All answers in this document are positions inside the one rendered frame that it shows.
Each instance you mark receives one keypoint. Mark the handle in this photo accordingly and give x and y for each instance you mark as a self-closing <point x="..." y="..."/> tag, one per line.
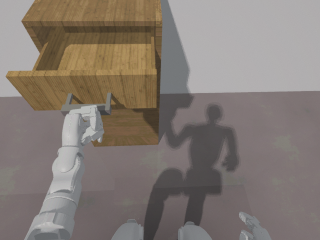
<point x="103" y="108"/>

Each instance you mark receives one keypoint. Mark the left robot shin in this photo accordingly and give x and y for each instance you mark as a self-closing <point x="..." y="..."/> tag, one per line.
<point x="131" y="221"/>

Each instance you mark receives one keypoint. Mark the robot left hand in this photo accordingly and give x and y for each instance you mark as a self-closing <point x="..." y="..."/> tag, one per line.
<point x="74" y="127"/>

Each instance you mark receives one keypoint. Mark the drawer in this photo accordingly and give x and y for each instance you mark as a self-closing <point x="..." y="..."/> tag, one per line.
<point x="90" y="62"/>

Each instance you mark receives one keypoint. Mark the robot right hand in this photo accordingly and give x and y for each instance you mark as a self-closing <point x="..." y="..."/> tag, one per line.
<point x="254" y="226"/>

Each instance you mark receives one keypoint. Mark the cabinet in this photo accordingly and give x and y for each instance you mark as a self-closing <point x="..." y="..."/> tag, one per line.
<point x="125" y="126"/>

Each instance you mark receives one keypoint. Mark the robot right thigh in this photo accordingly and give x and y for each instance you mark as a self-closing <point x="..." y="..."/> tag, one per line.
<point x="192" y="232"/>

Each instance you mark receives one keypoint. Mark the left robot forearm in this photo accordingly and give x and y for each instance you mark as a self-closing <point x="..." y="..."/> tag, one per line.
<point x="55" y="220"/>

